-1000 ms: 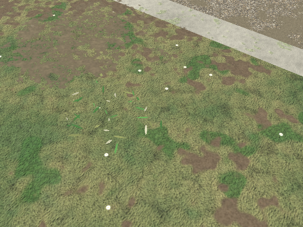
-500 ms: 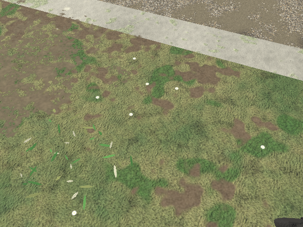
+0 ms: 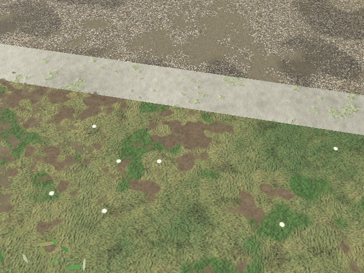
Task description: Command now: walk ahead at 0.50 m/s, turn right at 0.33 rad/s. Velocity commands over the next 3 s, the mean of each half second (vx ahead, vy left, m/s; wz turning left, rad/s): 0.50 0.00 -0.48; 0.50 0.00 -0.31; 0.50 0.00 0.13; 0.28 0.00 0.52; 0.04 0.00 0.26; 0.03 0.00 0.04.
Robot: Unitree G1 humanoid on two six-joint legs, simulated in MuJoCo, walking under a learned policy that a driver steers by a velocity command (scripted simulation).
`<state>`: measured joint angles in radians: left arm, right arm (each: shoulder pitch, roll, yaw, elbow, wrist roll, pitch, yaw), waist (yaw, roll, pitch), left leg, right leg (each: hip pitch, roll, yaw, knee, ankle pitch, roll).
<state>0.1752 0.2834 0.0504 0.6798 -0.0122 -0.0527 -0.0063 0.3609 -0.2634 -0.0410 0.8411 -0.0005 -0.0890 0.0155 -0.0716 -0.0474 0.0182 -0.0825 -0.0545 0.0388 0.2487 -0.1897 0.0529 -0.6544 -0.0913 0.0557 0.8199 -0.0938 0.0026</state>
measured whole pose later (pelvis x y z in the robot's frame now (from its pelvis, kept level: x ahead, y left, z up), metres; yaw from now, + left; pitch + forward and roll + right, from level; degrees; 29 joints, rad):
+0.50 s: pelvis +0.28 -0.08 +0.00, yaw -16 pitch +2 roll +0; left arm 0.34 0.28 0.06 0.69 -0.01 -0.05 0.00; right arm 0.11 -0.32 -0.04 0.72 -0.02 -0.09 0.00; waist 0.04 0.03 0.04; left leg -0.67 0.10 -0.09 0.87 -0.15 -0.06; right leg -0.18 0.12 0.09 0.33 -0.17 -0.10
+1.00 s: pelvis +0.56 -0.11 +0.00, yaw -24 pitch +1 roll +1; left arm 0.18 0.29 0.05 0.69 0.00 -0.06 0.00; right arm 0.36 -0.26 -0.04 0.83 0.01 -0.08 0.02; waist -0.07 -0.04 0.02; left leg -0.13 -0.05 0.01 0.28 -0.18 0.05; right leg -0.62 -0.08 0.05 0.85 -0.18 0.00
